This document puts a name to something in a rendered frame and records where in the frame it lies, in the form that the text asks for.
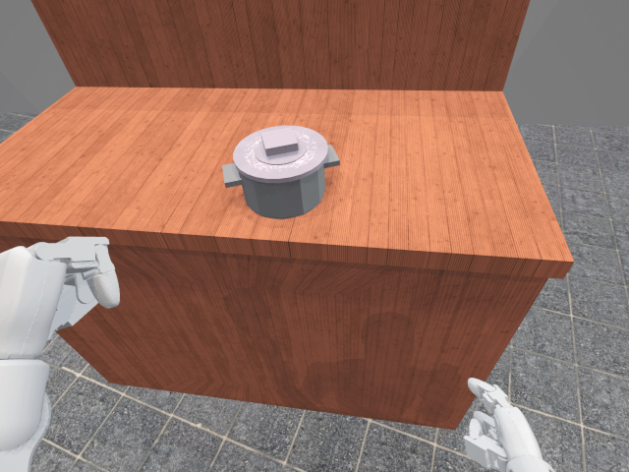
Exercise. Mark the robot left forearm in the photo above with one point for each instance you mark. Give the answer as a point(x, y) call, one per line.
point(25, 411)

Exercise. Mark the table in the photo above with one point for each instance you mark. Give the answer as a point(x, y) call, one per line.
point(432, 241)

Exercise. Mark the left robot hand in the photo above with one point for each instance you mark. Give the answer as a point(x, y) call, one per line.
point(50, 286)

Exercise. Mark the knob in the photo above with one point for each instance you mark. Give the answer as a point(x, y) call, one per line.
point(279, 141)

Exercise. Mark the right robot hand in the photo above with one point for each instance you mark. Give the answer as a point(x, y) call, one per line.
point(508, 435)

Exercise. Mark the pot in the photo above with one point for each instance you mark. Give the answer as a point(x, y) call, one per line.
point(282, 200)

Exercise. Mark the lid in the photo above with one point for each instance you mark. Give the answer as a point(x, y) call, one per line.
point(251, 161)

